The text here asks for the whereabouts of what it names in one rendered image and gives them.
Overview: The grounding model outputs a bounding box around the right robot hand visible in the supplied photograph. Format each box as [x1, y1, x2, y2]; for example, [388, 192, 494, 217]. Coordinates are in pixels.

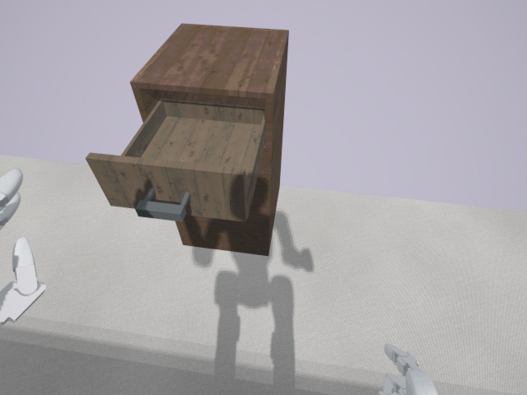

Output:
[379, 344, 438, 395]

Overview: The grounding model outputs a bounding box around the left robot hand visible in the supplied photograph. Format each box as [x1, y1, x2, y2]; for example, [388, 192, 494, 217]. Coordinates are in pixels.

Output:
[0, 169, 46, 328]

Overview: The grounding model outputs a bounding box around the handle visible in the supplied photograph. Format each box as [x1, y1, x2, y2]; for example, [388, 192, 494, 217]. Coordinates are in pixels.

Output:
[135, 188, 190, 222]

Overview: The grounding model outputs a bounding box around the cabinet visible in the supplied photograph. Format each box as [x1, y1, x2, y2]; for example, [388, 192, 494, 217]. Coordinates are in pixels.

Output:
[130, 23, 289, 256]

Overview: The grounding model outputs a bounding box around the drawer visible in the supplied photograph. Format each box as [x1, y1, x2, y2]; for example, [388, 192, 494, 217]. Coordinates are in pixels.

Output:
[86, 99, 266, 222]

